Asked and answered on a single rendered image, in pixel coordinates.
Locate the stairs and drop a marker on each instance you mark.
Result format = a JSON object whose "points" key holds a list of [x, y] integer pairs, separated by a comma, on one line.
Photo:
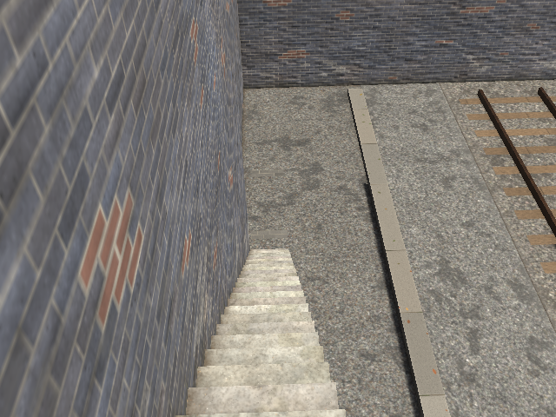
{"points": [[265, 359]]}

